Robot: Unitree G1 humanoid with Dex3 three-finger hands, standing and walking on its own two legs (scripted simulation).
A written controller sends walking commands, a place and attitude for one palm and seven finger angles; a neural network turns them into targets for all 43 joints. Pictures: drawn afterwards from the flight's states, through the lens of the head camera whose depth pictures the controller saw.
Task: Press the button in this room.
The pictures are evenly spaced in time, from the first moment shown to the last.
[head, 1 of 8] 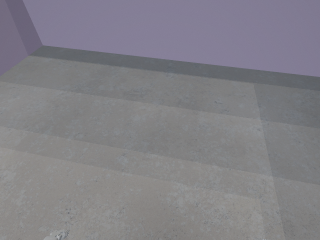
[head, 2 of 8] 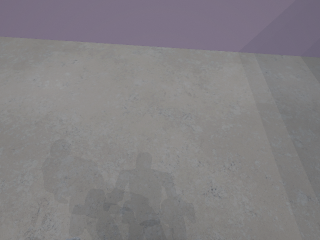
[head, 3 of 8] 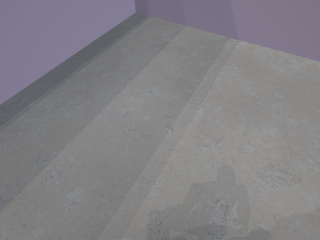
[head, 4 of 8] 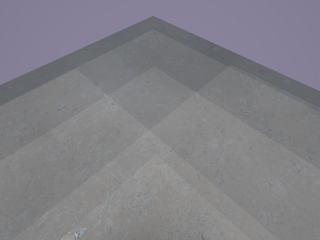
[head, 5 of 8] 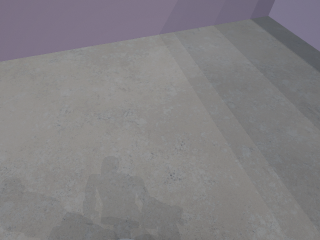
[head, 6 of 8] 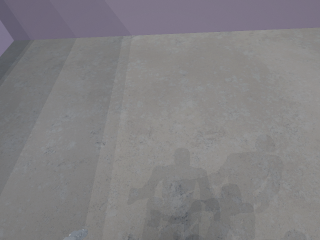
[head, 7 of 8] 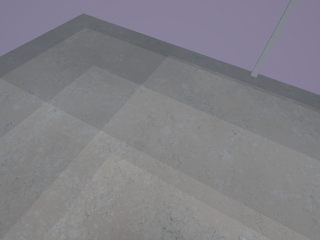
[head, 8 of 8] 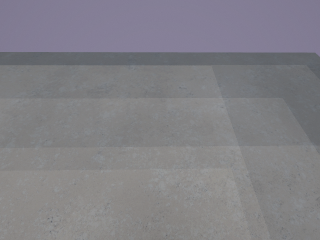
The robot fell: no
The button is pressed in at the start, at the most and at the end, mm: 0 0 0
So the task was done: no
